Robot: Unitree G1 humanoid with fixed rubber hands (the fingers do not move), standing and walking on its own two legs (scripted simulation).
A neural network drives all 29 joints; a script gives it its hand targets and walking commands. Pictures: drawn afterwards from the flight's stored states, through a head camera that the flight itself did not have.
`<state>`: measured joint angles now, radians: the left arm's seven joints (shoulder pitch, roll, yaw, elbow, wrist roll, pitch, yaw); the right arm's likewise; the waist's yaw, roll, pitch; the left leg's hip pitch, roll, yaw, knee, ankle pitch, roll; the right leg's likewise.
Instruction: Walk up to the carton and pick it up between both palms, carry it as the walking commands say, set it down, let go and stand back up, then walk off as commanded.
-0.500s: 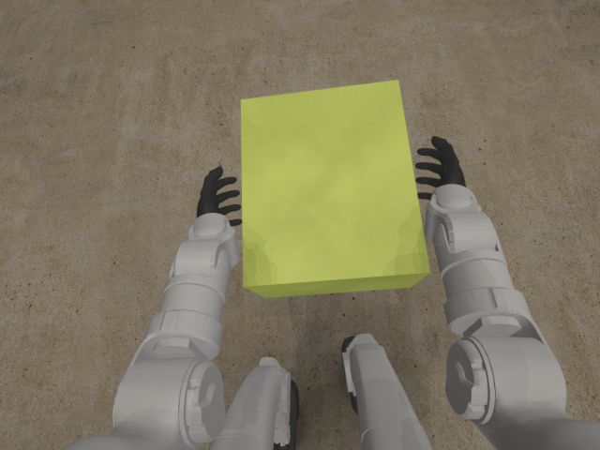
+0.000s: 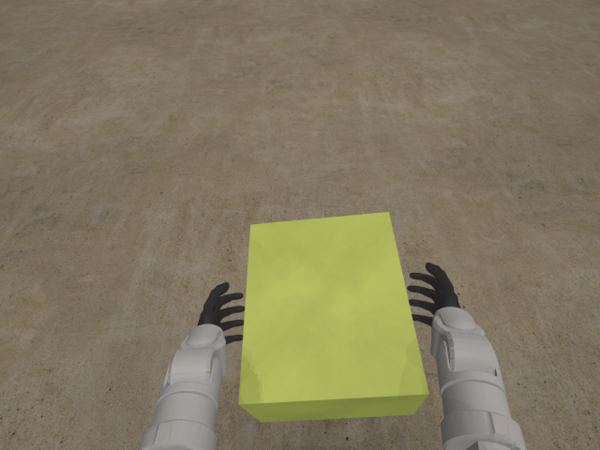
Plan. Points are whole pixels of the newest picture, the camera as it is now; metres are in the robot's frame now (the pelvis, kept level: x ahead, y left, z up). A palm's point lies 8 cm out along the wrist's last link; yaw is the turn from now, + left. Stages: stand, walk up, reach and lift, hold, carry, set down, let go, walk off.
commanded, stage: reach and lift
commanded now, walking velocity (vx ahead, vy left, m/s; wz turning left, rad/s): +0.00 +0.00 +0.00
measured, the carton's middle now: (327, 313) +0.36 -0.05 -0.09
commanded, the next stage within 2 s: hold in 1.88 s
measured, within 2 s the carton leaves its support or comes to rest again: neither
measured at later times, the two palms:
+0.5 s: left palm (200, 310) +0.30 +0.13 +0.05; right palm (453, 299) +0.28 -0.19 +0.07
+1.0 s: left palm (179, 321) +0.29 +0.16 +0.05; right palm (431, 296) +0.29 -0.17 +0.07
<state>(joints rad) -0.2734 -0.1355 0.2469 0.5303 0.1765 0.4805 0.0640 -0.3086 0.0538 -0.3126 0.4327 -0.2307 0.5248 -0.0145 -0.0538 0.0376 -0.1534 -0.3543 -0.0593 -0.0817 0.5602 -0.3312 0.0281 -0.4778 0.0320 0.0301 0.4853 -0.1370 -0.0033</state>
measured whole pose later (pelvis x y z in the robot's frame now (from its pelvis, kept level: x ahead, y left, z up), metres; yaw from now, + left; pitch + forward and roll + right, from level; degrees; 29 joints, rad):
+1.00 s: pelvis +0.01 -0.01 +0.01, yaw +1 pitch -3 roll +0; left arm -0.28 -0.12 0.26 0.44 0.28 0.68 0.01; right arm -0.28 0.15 -0.29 0.34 -0.30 0.68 -0.11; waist 0.00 0.02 -0.12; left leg -0.03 -0.05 -0.10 0.36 -0.27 0.03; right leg -0.17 0.03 0.03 0.33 -0.10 -0.01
